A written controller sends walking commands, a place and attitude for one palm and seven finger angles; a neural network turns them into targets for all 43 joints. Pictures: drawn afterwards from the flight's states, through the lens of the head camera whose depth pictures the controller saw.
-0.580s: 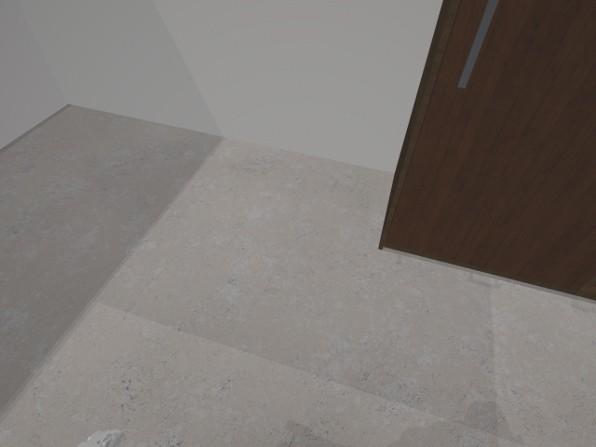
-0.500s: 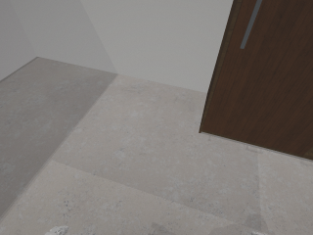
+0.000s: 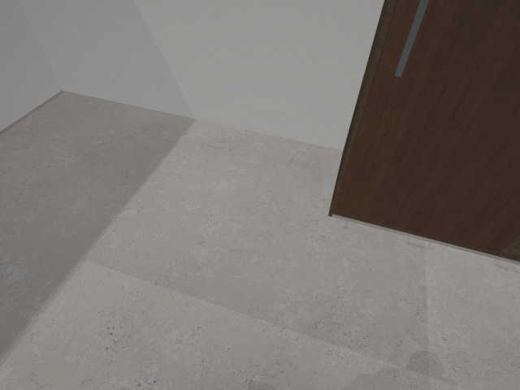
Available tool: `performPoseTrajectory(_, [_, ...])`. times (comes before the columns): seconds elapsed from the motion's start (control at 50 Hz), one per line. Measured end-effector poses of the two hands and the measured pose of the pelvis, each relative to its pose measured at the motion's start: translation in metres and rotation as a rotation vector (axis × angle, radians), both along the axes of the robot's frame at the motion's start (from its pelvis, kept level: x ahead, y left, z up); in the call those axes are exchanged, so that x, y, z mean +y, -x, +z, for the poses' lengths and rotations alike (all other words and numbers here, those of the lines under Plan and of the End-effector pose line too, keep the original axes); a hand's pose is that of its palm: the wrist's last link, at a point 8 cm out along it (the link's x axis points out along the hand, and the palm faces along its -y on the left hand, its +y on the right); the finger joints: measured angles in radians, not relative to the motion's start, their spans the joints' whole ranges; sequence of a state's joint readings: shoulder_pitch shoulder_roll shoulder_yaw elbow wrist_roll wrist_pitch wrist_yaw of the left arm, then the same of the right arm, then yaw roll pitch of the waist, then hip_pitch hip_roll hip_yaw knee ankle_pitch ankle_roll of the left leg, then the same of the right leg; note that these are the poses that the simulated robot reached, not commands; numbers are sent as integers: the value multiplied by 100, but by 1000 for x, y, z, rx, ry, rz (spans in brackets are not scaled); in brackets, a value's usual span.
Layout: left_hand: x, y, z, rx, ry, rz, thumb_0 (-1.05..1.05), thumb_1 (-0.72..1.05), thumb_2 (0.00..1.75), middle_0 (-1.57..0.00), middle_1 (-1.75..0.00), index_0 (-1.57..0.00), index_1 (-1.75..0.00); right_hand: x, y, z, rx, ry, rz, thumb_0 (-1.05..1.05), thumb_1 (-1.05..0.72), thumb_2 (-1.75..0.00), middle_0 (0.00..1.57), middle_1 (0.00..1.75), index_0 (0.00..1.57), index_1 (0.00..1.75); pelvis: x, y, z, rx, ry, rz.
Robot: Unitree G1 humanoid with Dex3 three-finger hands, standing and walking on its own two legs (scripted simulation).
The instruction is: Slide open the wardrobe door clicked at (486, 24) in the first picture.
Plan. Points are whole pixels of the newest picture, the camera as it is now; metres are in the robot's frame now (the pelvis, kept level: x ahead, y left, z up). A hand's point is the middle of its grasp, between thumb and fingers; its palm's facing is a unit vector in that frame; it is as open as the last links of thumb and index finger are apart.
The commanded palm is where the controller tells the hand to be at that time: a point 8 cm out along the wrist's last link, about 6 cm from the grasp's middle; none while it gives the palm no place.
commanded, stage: stand and wait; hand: left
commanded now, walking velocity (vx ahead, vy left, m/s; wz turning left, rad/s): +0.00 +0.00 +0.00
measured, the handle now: (414, 25) +1.02 -0.38 +0.15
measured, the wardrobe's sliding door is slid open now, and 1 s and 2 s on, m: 0.00 0.00 0.00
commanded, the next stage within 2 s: look at it before walking up in 0.34 s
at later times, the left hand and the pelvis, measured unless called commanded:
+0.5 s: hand out of the picture +0.08 +0.24 -0.16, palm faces -0.03 -0.95 -0.32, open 7.4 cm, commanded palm none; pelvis +0.00 +0.00 +0.00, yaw +0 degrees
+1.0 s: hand out of the picture +0.09 +0.24 -0.15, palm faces -0.03 -0.94 -0.33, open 7.4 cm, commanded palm none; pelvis +0.01 +0.00 +0.00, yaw +0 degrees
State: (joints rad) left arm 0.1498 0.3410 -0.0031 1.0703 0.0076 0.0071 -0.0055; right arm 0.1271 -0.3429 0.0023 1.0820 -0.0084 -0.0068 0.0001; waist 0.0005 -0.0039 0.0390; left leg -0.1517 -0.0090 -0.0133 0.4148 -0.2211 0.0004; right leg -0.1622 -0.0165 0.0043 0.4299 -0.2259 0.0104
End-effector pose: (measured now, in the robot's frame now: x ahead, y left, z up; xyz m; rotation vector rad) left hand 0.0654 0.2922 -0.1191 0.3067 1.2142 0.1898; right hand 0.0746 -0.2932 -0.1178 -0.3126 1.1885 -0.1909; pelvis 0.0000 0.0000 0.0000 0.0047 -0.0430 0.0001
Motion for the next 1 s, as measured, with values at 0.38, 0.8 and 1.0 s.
performPoseTrajectory(0.38, [-7, -1, 0, 4, 8, -13, 1, 90, 90, -20, -30, -20, -30, -3, 18, -2, 40, -9, -17, 0, -91, -90, 20, 30, 21, 30, -3, 4, 2, 9, 0, -4])
performPoseTrajectory(0.8, [-6, -14, 1, -6, 6, -10, 1, 90, 90, -20, -30, -20, -30, -2, -9, 2, 4, -4, -3, 0, -91, -90, 20, 30, 21, 30, -3, -6, 3, 10, 0, -4])
performPoseTrajectory(1.0, [-4, -15, 3, 5, 0, -6, 1, 90, 90, -20, -30, -20, -30, -2, -15, 2, 7, -5, 4, 0, -91, -90, 20, 30, 21, 30, -4, -9, 3, 14, 0, -3])
